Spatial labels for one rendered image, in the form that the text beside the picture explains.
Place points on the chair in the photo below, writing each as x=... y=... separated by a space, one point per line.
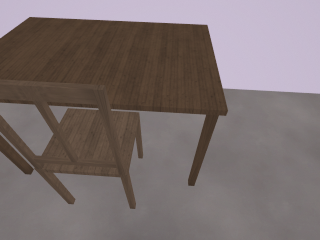
x=85 y=142

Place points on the table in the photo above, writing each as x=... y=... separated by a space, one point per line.
x=145 y=66

